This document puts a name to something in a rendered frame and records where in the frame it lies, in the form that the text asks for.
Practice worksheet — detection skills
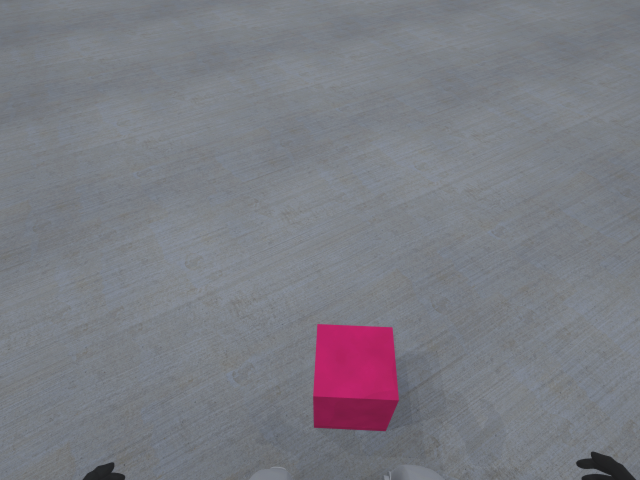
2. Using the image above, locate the robot right hand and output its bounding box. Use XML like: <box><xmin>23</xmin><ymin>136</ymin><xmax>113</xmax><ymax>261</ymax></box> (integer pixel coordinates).
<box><xmin>576</xmin><ymin>452</ymin><xmax>636</xmax><ymax>480</ymax></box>

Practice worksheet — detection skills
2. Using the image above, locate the carton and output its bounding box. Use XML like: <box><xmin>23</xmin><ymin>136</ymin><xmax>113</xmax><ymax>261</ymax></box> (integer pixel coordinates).
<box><xmin>313</xmin><ymin>324</ymin><xmax>399</xmax><ymax>431</ymax></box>

